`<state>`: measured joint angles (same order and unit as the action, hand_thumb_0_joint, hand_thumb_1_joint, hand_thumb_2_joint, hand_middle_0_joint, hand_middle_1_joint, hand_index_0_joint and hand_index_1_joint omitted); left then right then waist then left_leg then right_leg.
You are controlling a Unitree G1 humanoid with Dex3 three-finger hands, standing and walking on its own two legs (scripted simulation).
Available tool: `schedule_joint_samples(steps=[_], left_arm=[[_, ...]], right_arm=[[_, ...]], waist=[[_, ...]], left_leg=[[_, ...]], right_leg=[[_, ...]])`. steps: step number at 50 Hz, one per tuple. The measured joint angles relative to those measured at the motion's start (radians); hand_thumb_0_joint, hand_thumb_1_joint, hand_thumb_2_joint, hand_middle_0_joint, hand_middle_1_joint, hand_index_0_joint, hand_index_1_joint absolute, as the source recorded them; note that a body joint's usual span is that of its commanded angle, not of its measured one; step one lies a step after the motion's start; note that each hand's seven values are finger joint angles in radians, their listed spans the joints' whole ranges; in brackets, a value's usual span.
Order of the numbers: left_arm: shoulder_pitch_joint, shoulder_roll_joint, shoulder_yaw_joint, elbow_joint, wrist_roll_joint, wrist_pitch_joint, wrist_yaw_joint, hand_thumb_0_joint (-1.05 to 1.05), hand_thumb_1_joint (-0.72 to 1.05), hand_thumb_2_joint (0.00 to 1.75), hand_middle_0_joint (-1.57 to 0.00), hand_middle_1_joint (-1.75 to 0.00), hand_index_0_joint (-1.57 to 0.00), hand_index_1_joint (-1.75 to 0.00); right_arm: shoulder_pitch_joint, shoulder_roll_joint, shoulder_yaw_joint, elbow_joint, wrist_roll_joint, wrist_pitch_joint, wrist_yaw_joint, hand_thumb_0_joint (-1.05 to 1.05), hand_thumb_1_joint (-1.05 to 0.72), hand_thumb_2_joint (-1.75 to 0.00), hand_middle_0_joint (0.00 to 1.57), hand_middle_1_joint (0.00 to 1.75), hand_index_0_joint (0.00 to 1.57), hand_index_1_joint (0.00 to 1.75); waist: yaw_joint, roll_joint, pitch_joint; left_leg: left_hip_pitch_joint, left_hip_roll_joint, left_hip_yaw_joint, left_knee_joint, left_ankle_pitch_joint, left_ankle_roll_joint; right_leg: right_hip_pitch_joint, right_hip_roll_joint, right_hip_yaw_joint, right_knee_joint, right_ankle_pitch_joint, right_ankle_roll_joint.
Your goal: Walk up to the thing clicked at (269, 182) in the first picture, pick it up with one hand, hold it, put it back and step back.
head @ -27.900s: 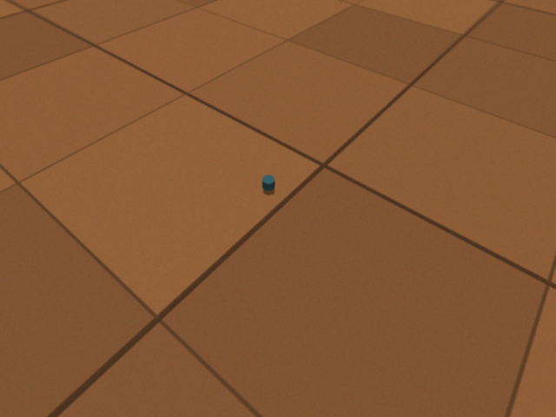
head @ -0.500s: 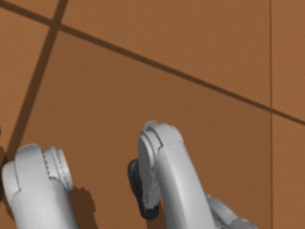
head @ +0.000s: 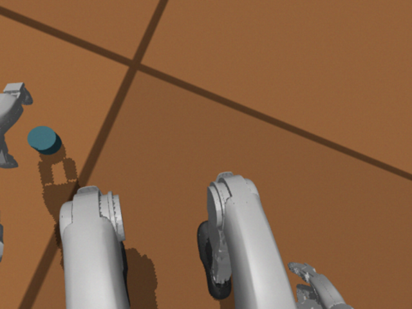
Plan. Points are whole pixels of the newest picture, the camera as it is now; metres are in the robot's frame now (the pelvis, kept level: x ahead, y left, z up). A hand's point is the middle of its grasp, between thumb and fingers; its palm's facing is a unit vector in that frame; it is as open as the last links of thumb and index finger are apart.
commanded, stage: withdraw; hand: left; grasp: from above
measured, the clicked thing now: (45, 140) +0.48 +0.32 -0.33
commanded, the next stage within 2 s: home in 0.20 s
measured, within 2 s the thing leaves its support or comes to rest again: neither
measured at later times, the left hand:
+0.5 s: hand (8, 130) +0.45 +0.33 -0.16, palm faces -0.42 -0.13 -0.90, open 13.0 cm
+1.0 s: hand out of the picture +0.29 +0.27 +0.06, palm faces -0.14 -0.80 -0.59, open 7.5 cm
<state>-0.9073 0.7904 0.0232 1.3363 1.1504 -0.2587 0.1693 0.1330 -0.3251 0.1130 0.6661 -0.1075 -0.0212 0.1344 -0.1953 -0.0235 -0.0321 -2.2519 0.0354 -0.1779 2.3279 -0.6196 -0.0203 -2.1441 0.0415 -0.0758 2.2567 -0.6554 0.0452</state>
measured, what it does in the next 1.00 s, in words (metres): rises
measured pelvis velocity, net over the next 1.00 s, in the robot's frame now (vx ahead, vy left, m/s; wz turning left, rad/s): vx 0.02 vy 0.00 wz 0.09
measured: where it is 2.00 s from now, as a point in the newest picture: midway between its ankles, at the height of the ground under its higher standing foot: (168, 282)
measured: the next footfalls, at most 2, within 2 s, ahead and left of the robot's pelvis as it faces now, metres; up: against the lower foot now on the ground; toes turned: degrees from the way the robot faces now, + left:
none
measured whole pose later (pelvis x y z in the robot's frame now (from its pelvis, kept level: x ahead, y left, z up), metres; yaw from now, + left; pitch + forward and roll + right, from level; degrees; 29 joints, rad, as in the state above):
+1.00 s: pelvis +0.02 +0.00 +0.16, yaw +5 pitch +29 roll -6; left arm -0.08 0.42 0.04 0.33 0.34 0.15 0.02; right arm 0.08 -0.27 -0.02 0.57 0.03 -0.05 0.01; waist -0.04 0.02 -0.20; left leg -1.72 0.04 -0.10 1.82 -0.61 -0.02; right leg -1.63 0.00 -0.05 1.77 -0.65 0.03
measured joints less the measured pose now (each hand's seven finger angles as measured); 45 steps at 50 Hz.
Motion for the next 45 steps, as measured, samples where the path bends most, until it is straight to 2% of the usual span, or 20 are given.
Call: schedule_joint_samples(steps=[6, 10, 12, 15, 17, 20, 24, 29, 34, 40, 43, 45], left_arm=[[-0.016, 0.05, 0.05, 0.046, 0.108, -0.076, 0.109, 0.0, -0.5, 1.02, -0.1, -1.01, -0.09, -1.03], [-0.011, 0.053, 0.081, 0.021, 0.143, -0.066, 0.186, 0.0, -0.51, 1.02, -0.1, -1.01, -0.09, -1.02], [-0.011, 0.042, 0.089, 0.015, 0.146, -0.04, 0.214, 0.0, -0.51, 1.01, -0.09, -1.01, -0.09, -1.02], [-0.021, 0.019, 0.08, 0.038, 0.124, 0.011, 0.238, 0.0, -0.51, 1.01, -0.09, -1.0, -0.09, -1.01], [-0.025, 0.006, 0.069, 0.06, 0.105, 0.043, 0.236, 0.0, -0.51, 1.0, -0.09, -0.99, -0.09, -1.0], [-0.015, -0.015, 0.066, 0.062, 0.069, 0.075, 0.206, 0.0, -0.46, 0.98, -0.12, -0.95, -0.12, -0.95], [0.037, -0.055, 0.082, -0.017, -0.005, 0.094, 0.144, 0.0, -0.31, 0.94, -0.17, -0.82, -0.16, -0.82], [0.181, -0.134, 0.104, -0.249, -0.136, 0.109, 0.061, 0.0, -0.01, 0.88, -0.2, -0.62, -0.19, -0.63], [0.351, -0.202, 0.081, -0.49, -0.319, 0.172, -0.014, 0.0, 0.32, 0.85, -0.2, -0.46, -0.19, -0.47], [0.551, -0.265, 0.044, -0.731, -0.548, 0.279, -0.118, 0.01, 0.65, 0.87, -0.21, -0.36, -0.2, -0.37], [0.646, -0.299, 0.027, -0.837, -0.644, 0.319, -0.146, 0.01, 0.75, 0.88, -0.21, -0.33, -0.21, -0.34], [0.704, -0.322, 0.021, -0.894, -0.695, 0.34, -0.153, 0.01, 0.79, 0.89, -0.21, -0.32, -0.21, -0.33]], right_arm=[[0.009, -0.008, 0.014, 0.021, -0.034, 0.018, -0.015, 0.0, -0.9, -0.9, 0.2, 0.3, 0.2, 0.3], [0.016, 0.011, 0.003, 0.039, -0.05, 0.013, -0.016, 0.0, -0.9, -0.9, 0.2, 0.3, 0.2, 0.3], [0.018, 0.026, -0.005, 0.05, -0.052, 0.007, -0.015, 0.0, -0.9, -0.9, 0.2, 0.3, 0.2, 0.3], [0.018, 0.048, -0.011, 0.062, -0.05, -0.004, -0.011, 0.0, -0.9, -0.9, 0.2, 0.3, 0.2, 0.3], [0.015, 0.059, -0.009, 0.065, -0.047, -0.013, -0.008, 0.0, -0.9, -0.89, 0.2, 0.3, 0.2, 0.3], [0.014, 0.072, -0.01, 0.06, -0.038, -0.024, -0.003, 0.0, -0.9, -0.89, 0.2, 0.3, 0.21, 0.3], [0.025, 0.078, -0.022, 0.055, -0.02, -0.031, 0.005, 0.0, -0.9, -0.89, 0.2, 0.3, 0.21, 0.3], [0.054, 0.075, -0.07, 0.046, 0.017, -0.014, 0.009, 0.0, -0.9, -0.89, 0.2, 0.3, 0.21, 0.3], [0.046, 0.059, -0.115, 0.027, 0.059, 0.011, -0.011, 0.0, -0.9, -0.89, 0.2, 0.3, 0.21, 0.3], [0.004, 0.042, -0.14, -0.023, 0.097, 0.019, -0.051, 0.01, -0.9, -0.9, 0.2, 0.3, 0.2, 0.3], [-0.016, 0.04, -0.143, -0.048, 0.113, 0.008, -0.075, 0.01, -0.9, -0.9, 0.2, 0.3, 0.2, 0.3], [-0.027, 0.042, -0.141, -0.064, 0.121, -0.002, -0.092, 0.01, -0.9, -0.9, 0.2, 0.3, 0.2, 0.3]], waist=[[-0.028, -0.032, 0.034], [-0.035, -0.031, 0.042], [-0.035, -0.023, 0.033], [-0.031, -0.002, 0.011], [-0.029, 0.014, 0.0], [-0.022, 0.034, -0.008], [0.0, 0.049, -0.019], [0.048, 0.063, -0.071], [0.097, 0.071, -0.126], [0.136, 0.062, -0.156], [0.148, 0.051, -0.16], [0.153, 0.046, -0.161]], left_leg=[[-0.059, -0.016, -0.017, 0.068, 0.01, -0.01], [-0.093, -0.023, -0.017, 0.101, 0.012, -0.008], [-0.105, -0.023, -0.014, 0.107, 0.01, -0.005], [-0.115, -0.02, -0.007, 0.102, 0.006, 0.0], [-0.114, -0.017, -0.002, 0.092, 0.002, 0.003], [-0.103, -0.011, 0.005, 0.072, -0.005, 0.006], [-0.072, -0.008, 0.014, 0.043, -0.017, 0.004], [-0.015, -0.009, 0.025, -0.012, -0.034, -0.003], [0.088, -0.003, 0.043, -0.114, -0.04, 0.0], [0.249, 0.01, 0.061, -0.267, -0.026, 0.005], [0.338, 0.01, 0.068, -0.344, -0.016, 0.004], [0.396, 0.008, 0.07, -0.393, -0.009, 0.003]], right_leg=[[-0.047, -0.002, -0.009, 0.063, 0.0, -0.004], [-0.074, -0.004, -0.007, 0.096, -0.005, -0.006], [-0.085, -0.004, -0.003, 0.103, -0.008, -0.005], [-0.097, -0.003, 0.003, 0.099, -0.012, 0.0], [-0.097, -0.002, 0.006, 0.089, -0.014, 0.005], [-0.091, -0.002, 0.011, 0.071, -0.017, 0.008], [-0.066, -0.005, 0.017, 0.048, -0.028, 0.013], [-0.014, -0.016, 0.021, 0.003, -0.049, 0.006], [0.08, -0.022, 0.027, -0.093, -0.052, -0.001], [0.231, -0.022, 0.032, -0.246, -0.028, -0.005], [0.319, -0.027, 0.032, -0.322, -0.016, -0.009], [0.377, -0.03, 0.03, -0.371, -0.01, -0.012]])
